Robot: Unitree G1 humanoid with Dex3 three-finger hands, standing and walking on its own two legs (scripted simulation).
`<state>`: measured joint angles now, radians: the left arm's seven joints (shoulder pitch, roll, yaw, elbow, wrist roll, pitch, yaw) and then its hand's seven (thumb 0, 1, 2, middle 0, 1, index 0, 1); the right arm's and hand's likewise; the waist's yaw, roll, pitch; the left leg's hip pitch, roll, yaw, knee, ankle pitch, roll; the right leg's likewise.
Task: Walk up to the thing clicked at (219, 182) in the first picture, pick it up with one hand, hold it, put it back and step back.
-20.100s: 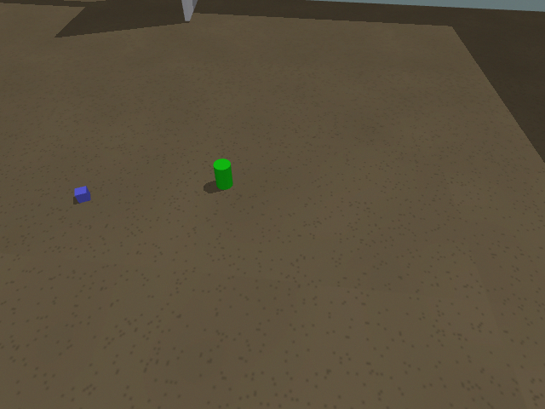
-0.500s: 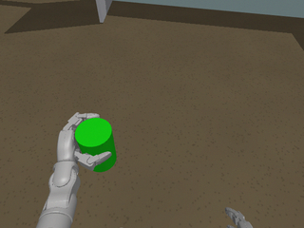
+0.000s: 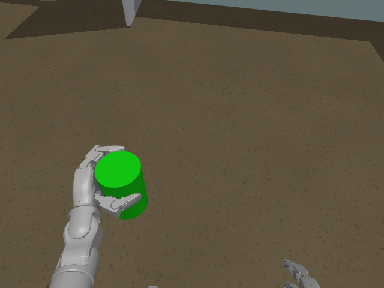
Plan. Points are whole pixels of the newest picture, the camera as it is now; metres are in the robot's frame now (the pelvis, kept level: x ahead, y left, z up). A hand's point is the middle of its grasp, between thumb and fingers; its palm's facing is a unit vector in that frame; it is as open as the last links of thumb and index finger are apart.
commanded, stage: crouch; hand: left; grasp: from the side
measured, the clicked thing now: (124, 186) +0.33 +0.16 +0.01
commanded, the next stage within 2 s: lower in 1.66 s
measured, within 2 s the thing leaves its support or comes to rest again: neither
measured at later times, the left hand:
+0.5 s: hand (127, 212) +0.36 +0.19 -0.18, palm faces +0.20 -0.98 -0.03, open 11.9 cm
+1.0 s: hand (133, 236) +0.36 +0.21 -0.40, palm faces +0.21 -0.98 -0.05, open 11.9 cm
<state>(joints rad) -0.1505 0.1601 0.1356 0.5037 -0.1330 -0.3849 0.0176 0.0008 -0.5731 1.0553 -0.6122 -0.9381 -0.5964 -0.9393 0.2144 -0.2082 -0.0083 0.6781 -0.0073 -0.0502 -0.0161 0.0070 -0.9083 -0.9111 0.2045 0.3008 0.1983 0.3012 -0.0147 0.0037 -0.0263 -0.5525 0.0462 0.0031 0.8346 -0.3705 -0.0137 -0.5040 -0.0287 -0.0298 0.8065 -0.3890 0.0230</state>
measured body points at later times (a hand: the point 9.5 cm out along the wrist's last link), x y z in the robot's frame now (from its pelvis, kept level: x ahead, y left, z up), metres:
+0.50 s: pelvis -0.03 +0.00 -0.16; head +0.11 +0.02 +0.26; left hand +0.34 +0.25 -0.17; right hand +0.09 -0.27 -0.28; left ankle +0.03 +0.13 -0.70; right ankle +0.01 -0.14 -0.70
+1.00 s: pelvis -0.08 +0.00 -0.35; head +0.12 +0.03 +0.06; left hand +0.34 +0.26 -0.39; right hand +0.03 -0.27 -0.47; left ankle +0.03 +0.13 -0.70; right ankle +0.01 -0.14 -0.70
